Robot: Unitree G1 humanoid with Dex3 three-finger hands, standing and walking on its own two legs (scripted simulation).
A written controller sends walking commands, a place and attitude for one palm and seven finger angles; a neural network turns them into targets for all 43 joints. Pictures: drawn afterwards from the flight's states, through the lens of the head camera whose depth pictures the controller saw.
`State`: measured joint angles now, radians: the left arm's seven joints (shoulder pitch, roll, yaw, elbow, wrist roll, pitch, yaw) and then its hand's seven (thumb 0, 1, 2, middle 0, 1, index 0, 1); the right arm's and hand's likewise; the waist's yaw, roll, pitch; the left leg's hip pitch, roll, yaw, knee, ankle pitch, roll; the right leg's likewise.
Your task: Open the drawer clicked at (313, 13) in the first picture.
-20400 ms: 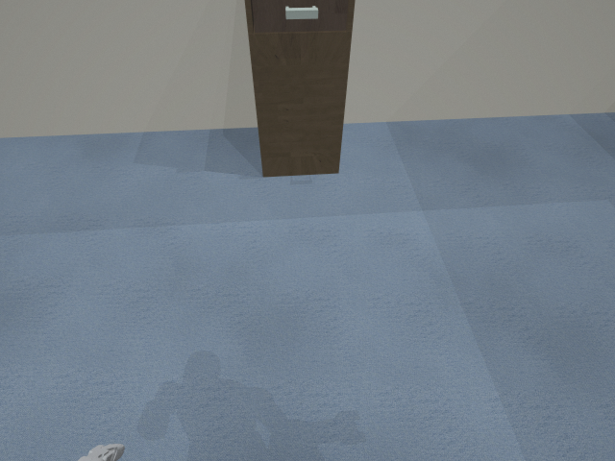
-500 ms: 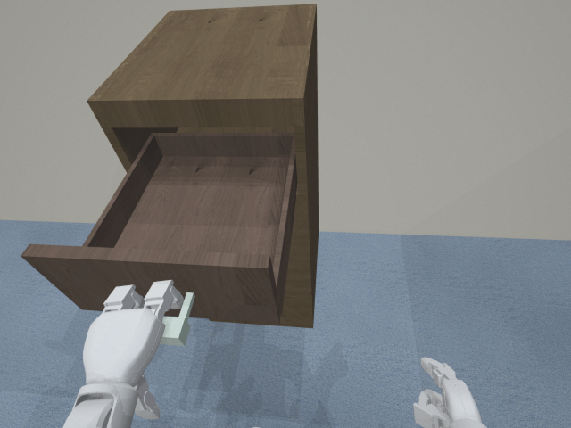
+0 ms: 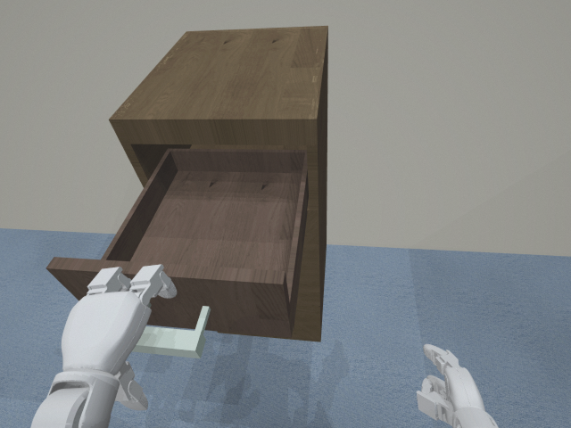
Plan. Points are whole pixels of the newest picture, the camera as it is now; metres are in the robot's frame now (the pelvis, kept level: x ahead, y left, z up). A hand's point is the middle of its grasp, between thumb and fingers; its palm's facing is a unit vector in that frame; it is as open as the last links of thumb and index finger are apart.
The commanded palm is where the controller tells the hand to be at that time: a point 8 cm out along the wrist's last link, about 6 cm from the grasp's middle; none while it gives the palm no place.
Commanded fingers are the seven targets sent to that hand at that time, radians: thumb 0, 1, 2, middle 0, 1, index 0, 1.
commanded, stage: lift the hand off the handle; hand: left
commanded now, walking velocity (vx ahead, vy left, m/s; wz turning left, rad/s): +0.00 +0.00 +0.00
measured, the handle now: (168, 325) +0.24 +0.22 +0.02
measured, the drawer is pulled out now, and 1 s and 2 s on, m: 0.29 0.29 0.29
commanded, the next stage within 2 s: draw the hand back to the body in 0.68 s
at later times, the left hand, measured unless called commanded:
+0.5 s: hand (121, 293) +0.22 +0.22 +0.15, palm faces +0.13 -0.15 -0.98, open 13.8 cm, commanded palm +0.17 +0.22 +0.21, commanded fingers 0.00 -0.50 0.30 -0.30 -1.20 -0.30 -1.20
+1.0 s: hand (110, 300) +0.20 +0.22 +0.16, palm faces +0.11 -0.13 -0.99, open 13.8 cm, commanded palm +0.17 +0.23 +0.22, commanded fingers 0.00 -0.50 0.30 -0.30 -1.20 -0.30 -1.20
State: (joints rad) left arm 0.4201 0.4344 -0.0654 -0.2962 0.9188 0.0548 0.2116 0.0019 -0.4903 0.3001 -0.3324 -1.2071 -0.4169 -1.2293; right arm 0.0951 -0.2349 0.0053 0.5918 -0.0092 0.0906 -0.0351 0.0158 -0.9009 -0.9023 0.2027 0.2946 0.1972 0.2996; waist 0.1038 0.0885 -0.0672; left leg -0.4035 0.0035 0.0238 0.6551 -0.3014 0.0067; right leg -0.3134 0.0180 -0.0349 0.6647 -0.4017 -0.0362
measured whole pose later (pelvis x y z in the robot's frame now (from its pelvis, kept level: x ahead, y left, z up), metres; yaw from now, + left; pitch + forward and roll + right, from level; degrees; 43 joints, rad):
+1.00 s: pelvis -0.01 +0.00 +0.02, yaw +0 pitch -2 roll +0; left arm 0.34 0.53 0.02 -0.50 0.80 0.10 -0.03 0.00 -0.49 0.30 -0.32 -1.20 -0.32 -1.20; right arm 0.08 -0.25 0.05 0.57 0.03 0.09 0.01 0.02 -0.90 -0.90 0.20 0.29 0.20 0.30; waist 0.11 0.13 -0.02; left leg -0.24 0.00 0.01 0.48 -0.21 0.01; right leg -0.14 0.02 -0.04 0.47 -0.30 -0.03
